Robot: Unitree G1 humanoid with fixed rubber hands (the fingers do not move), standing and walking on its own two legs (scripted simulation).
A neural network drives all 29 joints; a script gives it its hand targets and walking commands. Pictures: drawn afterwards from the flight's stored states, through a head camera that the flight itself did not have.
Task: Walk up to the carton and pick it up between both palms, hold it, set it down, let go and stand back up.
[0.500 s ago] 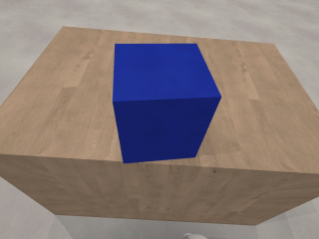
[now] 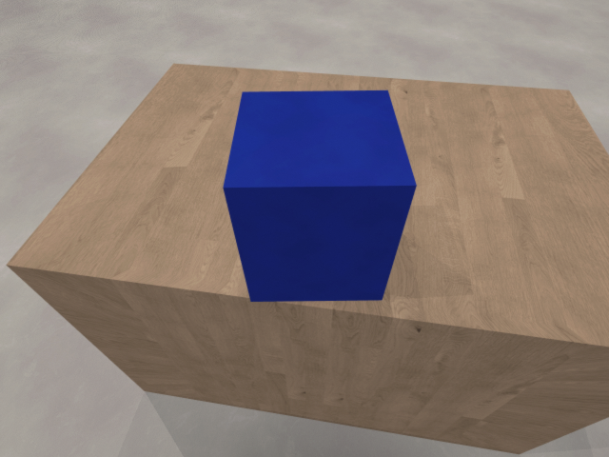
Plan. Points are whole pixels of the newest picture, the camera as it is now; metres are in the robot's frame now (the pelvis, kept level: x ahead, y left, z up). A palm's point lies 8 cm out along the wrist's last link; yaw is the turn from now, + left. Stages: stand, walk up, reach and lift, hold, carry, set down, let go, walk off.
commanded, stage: walk up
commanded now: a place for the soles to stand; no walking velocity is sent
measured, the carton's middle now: (315, 201) +0.46 +0.01 +0.07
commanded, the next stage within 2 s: reach and lift in 1.98 s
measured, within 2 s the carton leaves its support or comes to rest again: neither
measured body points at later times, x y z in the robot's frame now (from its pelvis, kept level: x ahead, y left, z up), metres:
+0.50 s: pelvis -0.02 -0.02 -0.01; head +0.01 +0.00 +0.44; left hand +0.02 +0.24 -0.17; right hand +0.07 -0.26 -0.14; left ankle +0.03 +0.13 -0.73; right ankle +0.03 -0.11 -0.73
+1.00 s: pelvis -0.01 -0.02 -0.01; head +0.01 -0.01 +0.44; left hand +0.00 +0.23 -0.16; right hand +0.11 -0.24 -0.14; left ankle +0.02 +0.13 -0.73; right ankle +0.03 -0.11 -0.73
